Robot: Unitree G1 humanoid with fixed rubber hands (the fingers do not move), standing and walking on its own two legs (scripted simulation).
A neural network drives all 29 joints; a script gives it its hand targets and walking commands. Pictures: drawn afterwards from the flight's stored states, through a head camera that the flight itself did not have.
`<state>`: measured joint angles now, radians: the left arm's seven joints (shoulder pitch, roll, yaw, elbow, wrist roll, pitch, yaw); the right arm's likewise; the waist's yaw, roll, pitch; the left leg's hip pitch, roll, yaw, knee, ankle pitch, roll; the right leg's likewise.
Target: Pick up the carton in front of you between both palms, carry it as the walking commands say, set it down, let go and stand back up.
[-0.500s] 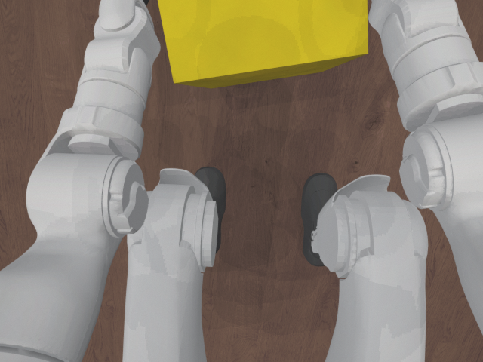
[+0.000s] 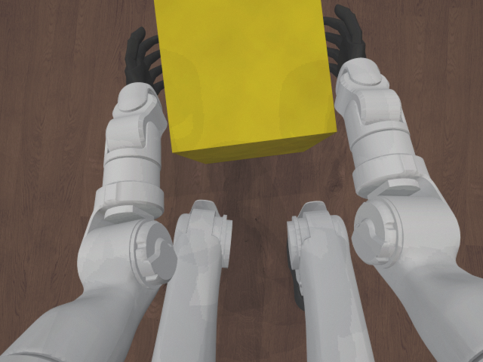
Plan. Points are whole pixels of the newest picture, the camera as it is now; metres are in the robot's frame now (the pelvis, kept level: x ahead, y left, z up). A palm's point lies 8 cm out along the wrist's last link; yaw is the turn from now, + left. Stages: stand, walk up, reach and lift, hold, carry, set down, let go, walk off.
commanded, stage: reach and lift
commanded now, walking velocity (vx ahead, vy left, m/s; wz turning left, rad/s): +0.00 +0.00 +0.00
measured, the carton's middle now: (247, 93) +0.51 +0.02 -0.14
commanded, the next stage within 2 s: none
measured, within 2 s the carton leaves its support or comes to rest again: neither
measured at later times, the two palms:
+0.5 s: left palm (91, 60) +0.47 +0.17 +0.07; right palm (407, 37) +0.48 -0.13 +0.07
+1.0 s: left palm out of the picture +0.43 +0.16 +0.23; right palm out of the picture +0.43 -0.14 +0.23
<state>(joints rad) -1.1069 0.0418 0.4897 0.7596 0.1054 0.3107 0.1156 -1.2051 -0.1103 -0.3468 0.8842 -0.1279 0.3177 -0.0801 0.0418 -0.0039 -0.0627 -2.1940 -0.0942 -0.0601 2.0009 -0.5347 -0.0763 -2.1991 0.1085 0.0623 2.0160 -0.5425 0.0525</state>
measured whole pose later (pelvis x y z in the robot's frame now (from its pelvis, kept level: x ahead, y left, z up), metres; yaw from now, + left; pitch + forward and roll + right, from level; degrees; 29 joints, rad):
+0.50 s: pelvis +0.02 +0.00 +0.12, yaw +0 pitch +40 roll +0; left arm -0.87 -0.04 0.45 0.61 0.16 0.38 0.08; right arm -0.92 0.01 -0.38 0.68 -0.18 0.38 -0.05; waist 0.03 -0.01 -0.20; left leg -1.82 -0.10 -0.09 1.62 -0.49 -0.06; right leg -1.82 0.11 0.09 1.63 -0.50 0.04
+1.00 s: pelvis +0.07 +0.00 +0.27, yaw +0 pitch +24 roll +0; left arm -0.51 -0.11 0.38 0.62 0.19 0.31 0.05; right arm -0.52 0.10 -0.34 0.63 -0.19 0.31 -0.05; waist 0.02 0.00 -0.22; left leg -1.09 -0.08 -0.12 1.08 -0.42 -0.03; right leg -1.08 0.09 0.12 1.09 -0.43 0.02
